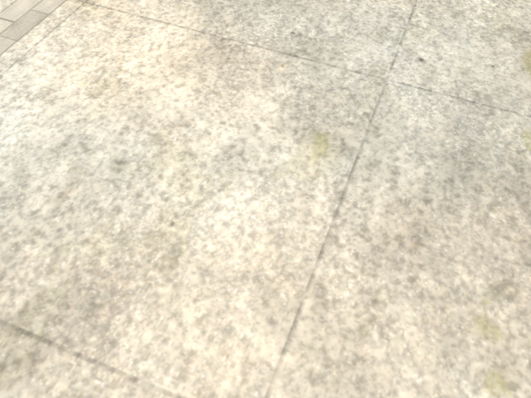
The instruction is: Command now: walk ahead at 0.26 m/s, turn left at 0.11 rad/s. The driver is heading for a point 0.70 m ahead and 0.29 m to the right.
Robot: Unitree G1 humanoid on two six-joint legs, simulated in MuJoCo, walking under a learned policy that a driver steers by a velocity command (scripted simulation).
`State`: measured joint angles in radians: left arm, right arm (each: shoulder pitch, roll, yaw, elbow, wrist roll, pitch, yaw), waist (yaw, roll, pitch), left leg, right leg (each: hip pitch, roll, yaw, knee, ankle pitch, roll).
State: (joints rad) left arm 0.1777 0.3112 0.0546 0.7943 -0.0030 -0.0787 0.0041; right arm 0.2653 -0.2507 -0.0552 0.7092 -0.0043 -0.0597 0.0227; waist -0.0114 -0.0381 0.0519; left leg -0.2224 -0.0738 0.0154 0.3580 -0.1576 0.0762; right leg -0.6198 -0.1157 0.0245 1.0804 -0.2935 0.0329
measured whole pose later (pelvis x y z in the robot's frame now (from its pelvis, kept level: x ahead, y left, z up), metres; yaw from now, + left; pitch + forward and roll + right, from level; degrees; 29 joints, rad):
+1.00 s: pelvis +0.24 -0.08 +0.00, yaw -13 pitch +2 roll +1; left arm 0.32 0.25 0.06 0.81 -0.01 -0.06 -0.01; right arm 0.15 -0.28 -0.08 0.80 0.00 -0.10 -0.01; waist 0.03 0.02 0.01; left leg -0.54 0.05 -0.03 1.08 -0.29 0.00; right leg -0.19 0.07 0.03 0.42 -0.25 -0.09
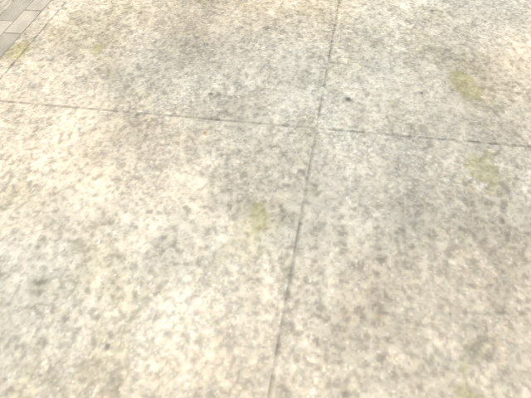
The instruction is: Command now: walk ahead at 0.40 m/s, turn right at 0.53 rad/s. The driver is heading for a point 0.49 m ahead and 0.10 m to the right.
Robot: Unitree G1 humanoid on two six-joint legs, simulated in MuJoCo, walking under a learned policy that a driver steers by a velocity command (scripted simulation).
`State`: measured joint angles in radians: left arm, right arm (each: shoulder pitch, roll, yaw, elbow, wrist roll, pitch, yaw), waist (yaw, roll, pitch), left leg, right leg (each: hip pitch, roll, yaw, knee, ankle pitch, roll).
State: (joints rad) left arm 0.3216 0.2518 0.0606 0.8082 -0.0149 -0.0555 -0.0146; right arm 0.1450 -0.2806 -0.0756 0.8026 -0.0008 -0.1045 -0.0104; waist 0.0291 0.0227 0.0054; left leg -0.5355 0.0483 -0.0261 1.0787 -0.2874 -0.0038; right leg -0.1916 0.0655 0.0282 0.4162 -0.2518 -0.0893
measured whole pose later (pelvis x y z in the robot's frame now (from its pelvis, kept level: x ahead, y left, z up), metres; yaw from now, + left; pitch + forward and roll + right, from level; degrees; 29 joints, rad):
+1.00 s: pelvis +0.42 -0.09 -0.01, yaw -26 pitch +2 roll +0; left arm 0.14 0.24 0.03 0.68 0.03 -0.02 -0.02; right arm 0.15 -0.30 -0.04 0.84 0.00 0.00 -0.03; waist 0.00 0.03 0.05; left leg -0.47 0.08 -0.02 0.90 -0.43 -0.07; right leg -0.38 0.05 -0.01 0.46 -0.11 -0.06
